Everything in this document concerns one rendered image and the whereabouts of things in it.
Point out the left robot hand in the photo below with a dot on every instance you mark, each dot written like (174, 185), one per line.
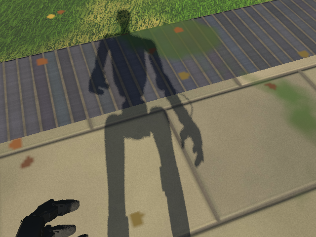
(33, 225)

